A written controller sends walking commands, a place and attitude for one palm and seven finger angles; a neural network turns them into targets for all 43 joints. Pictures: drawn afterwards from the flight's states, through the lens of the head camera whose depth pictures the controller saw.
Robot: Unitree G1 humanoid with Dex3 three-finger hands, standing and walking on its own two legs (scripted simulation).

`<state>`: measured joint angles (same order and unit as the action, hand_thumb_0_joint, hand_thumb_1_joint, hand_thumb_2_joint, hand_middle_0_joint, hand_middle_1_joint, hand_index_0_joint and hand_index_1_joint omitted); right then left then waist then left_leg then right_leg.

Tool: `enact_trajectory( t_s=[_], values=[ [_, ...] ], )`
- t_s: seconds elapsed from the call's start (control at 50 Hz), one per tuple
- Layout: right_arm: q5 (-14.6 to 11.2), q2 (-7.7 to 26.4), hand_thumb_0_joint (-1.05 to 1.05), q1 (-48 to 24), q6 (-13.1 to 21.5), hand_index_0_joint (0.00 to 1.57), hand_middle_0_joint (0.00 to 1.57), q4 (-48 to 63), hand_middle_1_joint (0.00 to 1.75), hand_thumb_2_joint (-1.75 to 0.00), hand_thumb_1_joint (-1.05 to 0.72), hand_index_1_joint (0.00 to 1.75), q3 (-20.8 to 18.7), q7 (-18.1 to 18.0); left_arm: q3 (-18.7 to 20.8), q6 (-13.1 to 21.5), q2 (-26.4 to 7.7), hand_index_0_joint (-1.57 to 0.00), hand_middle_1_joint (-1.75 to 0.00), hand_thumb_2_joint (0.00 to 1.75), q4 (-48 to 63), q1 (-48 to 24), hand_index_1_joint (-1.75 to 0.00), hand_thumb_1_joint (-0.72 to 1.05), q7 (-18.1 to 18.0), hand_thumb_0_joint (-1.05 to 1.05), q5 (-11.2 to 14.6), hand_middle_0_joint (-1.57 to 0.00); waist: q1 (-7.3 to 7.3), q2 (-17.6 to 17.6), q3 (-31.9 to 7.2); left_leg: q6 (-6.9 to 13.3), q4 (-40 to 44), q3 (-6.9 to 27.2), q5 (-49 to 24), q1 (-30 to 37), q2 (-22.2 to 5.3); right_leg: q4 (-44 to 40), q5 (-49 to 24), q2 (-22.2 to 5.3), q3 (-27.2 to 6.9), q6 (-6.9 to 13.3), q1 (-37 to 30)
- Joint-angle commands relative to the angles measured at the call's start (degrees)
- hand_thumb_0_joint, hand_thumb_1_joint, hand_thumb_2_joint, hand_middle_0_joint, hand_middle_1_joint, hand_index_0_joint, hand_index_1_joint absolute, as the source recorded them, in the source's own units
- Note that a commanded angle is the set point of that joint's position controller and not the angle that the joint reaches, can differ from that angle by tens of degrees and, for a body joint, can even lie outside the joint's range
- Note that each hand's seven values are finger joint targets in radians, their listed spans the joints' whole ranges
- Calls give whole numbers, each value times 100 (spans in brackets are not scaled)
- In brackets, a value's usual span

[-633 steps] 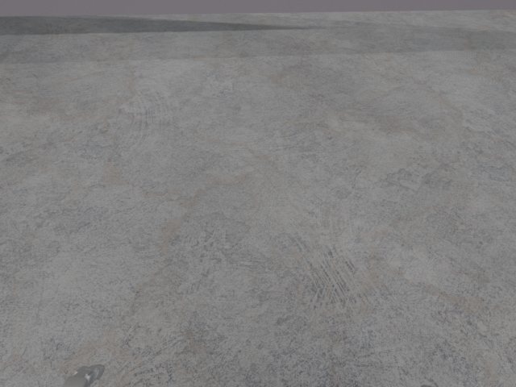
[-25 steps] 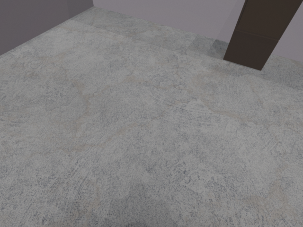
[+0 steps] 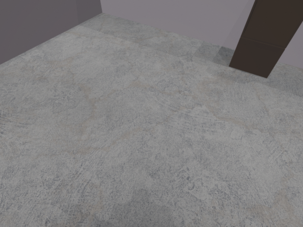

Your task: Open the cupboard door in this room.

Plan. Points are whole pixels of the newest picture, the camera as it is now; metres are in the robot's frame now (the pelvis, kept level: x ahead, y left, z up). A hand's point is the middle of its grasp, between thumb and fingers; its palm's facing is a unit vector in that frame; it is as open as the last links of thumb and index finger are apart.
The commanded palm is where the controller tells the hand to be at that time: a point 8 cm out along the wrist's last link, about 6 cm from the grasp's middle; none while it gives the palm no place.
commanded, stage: stand and wait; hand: left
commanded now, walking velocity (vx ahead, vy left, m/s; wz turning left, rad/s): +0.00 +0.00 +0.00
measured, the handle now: out of the picture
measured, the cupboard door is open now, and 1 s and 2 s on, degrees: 0 0 0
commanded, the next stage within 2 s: turn or walk to find it in 0.56 s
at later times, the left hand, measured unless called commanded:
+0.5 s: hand out of the picture +0.07 +0.24 -0.15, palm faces +0.00 -0.94 -0.34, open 7.4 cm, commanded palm none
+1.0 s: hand out of the picture +0.06 +0.20 -0.17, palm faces +0.05 -0.97 -0.25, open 7.4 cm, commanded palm none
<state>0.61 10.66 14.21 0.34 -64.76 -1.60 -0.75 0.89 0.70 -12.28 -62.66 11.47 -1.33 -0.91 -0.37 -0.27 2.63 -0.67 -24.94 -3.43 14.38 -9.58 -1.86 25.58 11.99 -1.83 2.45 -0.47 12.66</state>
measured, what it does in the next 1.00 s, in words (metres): stands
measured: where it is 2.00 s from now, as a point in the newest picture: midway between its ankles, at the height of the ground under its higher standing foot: outside the picture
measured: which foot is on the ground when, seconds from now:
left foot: down 0.00-1.00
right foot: down 0.00-1.00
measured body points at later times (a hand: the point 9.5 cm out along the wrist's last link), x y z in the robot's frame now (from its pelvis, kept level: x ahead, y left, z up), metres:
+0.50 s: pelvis +0.01 -0.01 +0.01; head +0.02 +0.00 +0.46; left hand +0.07 +0.29 -0.13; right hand +0.11 -0.30 -0.12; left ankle -0.01 +0.12 -0.74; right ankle +0.02 -0.12 -0.74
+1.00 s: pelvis +0.02 -0.01 +0.00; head +0.04 -0.01 +0.45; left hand +0.06 +0.25 -0.15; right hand +0.09 -0.24 -0.16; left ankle -0.01 +0.12 -0.74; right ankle +0.02 -0.12 -0.74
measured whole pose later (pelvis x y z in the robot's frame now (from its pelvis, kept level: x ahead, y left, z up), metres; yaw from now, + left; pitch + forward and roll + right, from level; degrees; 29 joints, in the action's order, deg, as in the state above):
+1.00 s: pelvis +0.02 -0.01 +0.00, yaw +4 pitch -1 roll +0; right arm 0.5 11.7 9.2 -0.8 -63.6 0.4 0.0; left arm -0.8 -0.2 -13.0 -62.9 9.2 -1.0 -0.4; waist 0.2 0.3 3.8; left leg -1.3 -24.9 0.3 15.6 -8.0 -1.0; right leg 25.9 14.8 -2.9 6.2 -0.4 9.6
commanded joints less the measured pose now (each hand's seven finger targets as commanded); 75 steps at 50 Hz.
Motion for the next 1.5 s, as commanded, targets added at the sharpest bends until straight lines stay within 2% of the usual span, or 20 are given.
enact_trajectory(
  t_s=[0.0, 0.06, 0.18, 0.3, 0.58, 0.7, 0.9, 0.94, 1.04, 1.1, 1.24, 1.26, 1.28, 1.3, 1.32, 1.34, 1.36, 1.38, 1.42, 1.48],
  values=[
    [3, 1040, 0, 33, 156, 20, 20, 275, 30, -90, -90, 30, -150, -50, 159, 124, -970, -20, -30, 90, 190, 75, -30, 90, 1, 0, 7, -20, 50, 33, -193, 200, 598, 568, -523, 8, -554, -529, -490, -545, -512, 180, -148],
    [-10, 1228, 0, -114, 185, 20, 20, 294, 30, -90, -90, 30, -173, -53, 172, 161, -1116, -20, -30, 90, 167, 1, -30, 90, 11, 0, 10, -20, 48, 36, -329, 211, 618, 584, -728, 187, -590, -555, -730, -562, -505, 200, -256],
    [-4, 1502, 0, -438, 170, 20, 20, 346, 30, -90, -90, 30, -155, -45, 167, 161, -1342, -20, -30, 90, 98, -167, -30, 90, 40, 0, 9, -20, 39, 87, -82, 190, 806, 604, -486, 190, -607, -788, -520, -575, -575, 196, -203],
    [4, 1771, 0, -725, 171, 20, 20, 405, 30, -90, -90, 30, -130, -22, 170, 170, -1588, -20, -30, 90, 94, -332, -30, 90, 69, 0, 10, -20, 43, 46, -152, 174, 896, 613, -544, 309, -627, -944, -553, -622, -605, 177, -308],
    [18, 2082, 0, -1020, 168, 20, 20, 498, 30, -90, -90, 30, -57, 8, 151, 176, -1912, -20, -30, 90, 183, -695, -30, 90, 90, 0, 39, -20, 52, 68, -464, 135, 877, 618, -1369, 480, -662, -873, -1460, -716, -447, 171, -781],
    [36, 1432, 0, -712, 5, 20, 20, 507, 30, -90, -90, 30, 63, 26, 69, -21, -1330, -20, -30, 90, 233, -403, -30, 90, 11, 0, 59, -20, 93, 160, -489, 37, 449, 596, -1988, 154, -623, -304, -1698, -794, -103, 11, -796],
    [0, 1294, 0, -425, 17, 20, 20, 427, 30, -90, -90, 30, -10, -18, 63, 16, -1223, -20, -30, 90, 291, -285, -30, 90, -30, 0, 59, -20, 61, 13, -632, 41, 218, 685, -2079, 228, -568, -163, -1687, -774, -119, 72, -748],
    [-13, 1285, 0, -417, 42, 20, 20, 384, 30, -90, -90, 30, -23, -27, 71, 37, -1210, -20, -30, 90, 256, -256, -30, 90, -31, 0, 54, -20, 69, 15, -502, 61, 274, 695, -1941, 192, -563, -251, -1520, -741, -122, 78, -713],
    [-8, 914, 0, -228, -44, 20, 20, 395, 30, -90, -90, 30, -34, -26, 121, -74, -917, -20, -30, 90, 227, 32, -30, 90, -69, 0, 47, -20, 103, 86, -87, 89, 189, 782, -1374, -475, -482, -92, -877, -755, 28, 42, -596],
    [12, 858, 0, -217, -84, 20, 20, 492, 30, -90, -90, 30, -87, -24, 202, -105, -914, -20, -30, 90, 275, 132, -30, 90, -68, 0, 28, -20, 125, -57, -34, 105, -54, 781, -1023, -769, -367, -133, -504, -904, -25, 117, -492],
    [38, 711, 0, 42, -171, 20, 20, 714, 30, -90, -90, 30, -213, 16, 356, -140, -1068, -20, -30, 90, 614, -71, -30, 90, -60, 0, -29, -20, 8, -584, -277, 50, -1230, 452, -128, -809, -171, -385, 189, -1652, -251, 559, 30],
    [42, 721, 0, 76, -171, 20, 20, 738, 30, -90, -90, 30, -220, 31, 361, -143, -1054, -20, -30, 90, 664, -140, -30, 90, -57, 0, -37, -20, -28, -532, -265, 58, -1155, 487, -142, -741, -205, -244, 180, -1634, -146, 534, 155],
    [50, 753, 0, 149, -164, 20, 20, 749, 30, -90, -90, 30, -226, 43, 363, -158, -1020, -20, -30, 90, 710, -209, -30, 90, -51, 0, -38, -20, -66, -253, -280, 111, -886, 694, -319, -682, -285, 5, 336, -1478, 35, 421, 285],
    [68, 850, 0, 221, -142, 20, 20, 786, 30, -90, -90, 30, -241, 53, 356, -180, -914, -20, -30, 90, 768, -271, -30, 90, -41, 0, -27, -20, -117, 246, -232, 249, -403, 1263, -578, -746, -506, 513, 633, -1093, 321, 212, 439],
    [101, 1094, 0, 251, -108, 20, 20, 856, 30, -90, -90, 30, -280, 47, 333, -198, -693, -20, -30, 90, 828, -292, -30, 90, -27, 0, 10, -20, -146, 1162, -101, 538, 398, 2417, -646, -959, -965, 1375, 1007, -439, 591, -72, 588],
    [109, 1310, 0, 286, -75, 20, 20, 877, 30, -90, -90, 30, -327, -1, 302, -216, -610, -20, -30, 90, 916, -440, -30, 90, -38, 0, 10, -20, -216, 1692, 57, 926, 1038, 3382, -979, -898, -1397, 2387, 1705, -26, 433, -159, 931],
    [98, 1361, 0, 345, -59, 20, 20, 857, 30, -90, -90, 30, -343, -59, 303, -235, -620, -20, -30, 90, 952, -472, -30, 90, -51, 0, -6, -20, -223, 1724, 14, 1166, 1085, 3543, -1339, -640, -1487, 3025, 2049, -97, -22, -114, 1285],
    [92, 1321, 0, 380, -50, 20, 20, 881, 30, -90, -90, 30, -344, -90, 317, -232, -643, -20, -30, 90, 964, -445, -30, 90, -41, 0, -18, -20, -180, 1487, -99, 1229, 921, 3432, -1681, -427, -1429, 3313, 1948, -122, -217, -102, 1520],
    [90, 1286, 0, 238, -32, 20, 20, 953, 30, -90, -90, 30, -329, -120, 307, -196, -639, -20, -30, 90, 943, -345, -30, 90, -8, 0, -13, -20, -67, 1172, -428, 1230, 569, 3067, -2130, 8, -1219, 3433, 1730, -71, -323, -154, 1640],
    [104, 1340, 0, 216, -75, 20, 20, 1031, 30, -90, -90, 30, -383, -121, 264, -178, -526, -20, -30, 90, 1007, -408, -30, 90, 8, 0, 34, -20, -91, 885, -732, 1137, 420, 2772, -2298, 306, -959, 2956, 1590, 67, -291, -246, 1482]
  ],
)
